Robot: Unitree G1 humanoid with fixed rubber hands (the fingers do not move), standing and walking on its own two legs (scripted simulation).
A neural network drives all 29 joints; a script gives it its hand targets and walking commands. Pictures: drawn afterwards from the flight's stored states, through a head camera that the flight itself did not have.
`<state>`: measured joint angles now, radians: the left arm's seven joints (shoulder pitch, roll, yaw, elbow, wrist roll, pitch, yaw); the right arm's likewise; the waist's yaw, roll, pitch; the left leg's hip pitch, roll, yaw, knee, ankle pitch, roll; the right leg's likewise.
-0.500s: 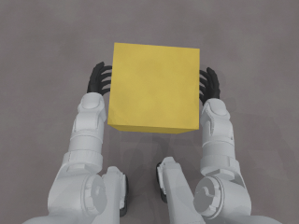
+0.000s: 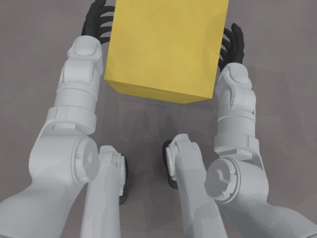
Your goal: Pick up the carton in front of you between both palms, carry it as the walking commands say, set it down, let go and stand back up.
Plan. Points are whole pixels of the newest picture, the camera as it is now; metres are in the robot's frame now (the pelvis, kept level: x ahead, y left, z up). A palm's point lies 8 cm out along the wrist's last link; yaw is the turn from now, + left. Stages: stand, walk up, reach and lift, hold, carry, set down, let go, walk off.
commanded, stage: set down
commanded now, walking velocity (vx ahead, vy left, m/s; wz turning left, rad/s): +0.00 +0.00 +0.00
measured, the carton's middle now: (160, 55) +0.51 -0.08 -0.18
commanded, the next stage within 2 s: none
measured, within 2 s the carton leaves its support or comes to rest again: rests again in 1.34 s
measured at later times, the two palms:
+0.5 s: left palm (111, 43) +0.58 +0.05 -0.26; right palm (211, 69) +0.48 -0.24 -0.25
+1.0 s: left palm (114, 49) +0.58 +0.05 -0.30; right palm (210, 69) +0.49 -0.24 -0.28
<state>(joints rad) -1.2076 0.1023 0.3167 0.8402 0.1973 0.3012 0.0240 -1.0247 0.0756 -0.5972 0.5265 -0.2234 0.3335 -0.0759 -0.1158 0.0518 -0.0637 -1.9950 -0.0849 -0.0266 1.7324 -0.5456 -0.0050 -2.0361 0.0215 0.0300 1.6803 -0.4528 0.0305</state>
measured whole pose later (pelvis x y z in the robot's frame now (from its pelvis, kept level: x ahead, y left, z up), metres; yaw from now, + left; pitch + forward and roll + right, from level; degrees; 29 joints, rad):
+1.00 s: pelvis -0.01 +0.01 -0.12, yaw -2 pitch +39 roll -4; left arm -1.64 0.35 0.00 1.18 0.03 0.25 0.06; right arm -1.39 -0.11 -0.55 0.83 -0.06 0.27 -0.07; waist -0.20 0.00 0.35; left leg -2.24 -0.11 -0.03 2.21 -0.65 0.01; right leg -2.26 0.02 0.01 2.11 -0.55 0.07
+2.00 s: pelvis -0.01 +0.01 -0.13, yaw -3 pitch +35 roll -5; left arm -1.75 0.57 -0.26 1.22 -0.23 0.17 0.00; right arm -1.45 -0.23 -0.45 1.05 0.10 0.08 -0.12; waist -0.19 0.00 0.48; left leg -2.20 -0.11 -0.06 2.25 -0.66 0.00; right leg -2.22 0.00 -0.04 2.14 -0.54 0.04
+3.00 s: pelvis +0.02 +0.01 +0.11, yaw -2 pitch +47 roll -2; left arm -1.48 0.46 0.10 1.08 0.07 0.29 -0.08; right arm -1.11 -0.11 -0.47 0.65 0.03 0.28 -0.11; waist -0.21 0.05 0.00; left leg -1.71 -0.06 -0.05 1.30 -0.42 0.01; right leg -1.73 0.02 0.02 1.23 -0.32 0.03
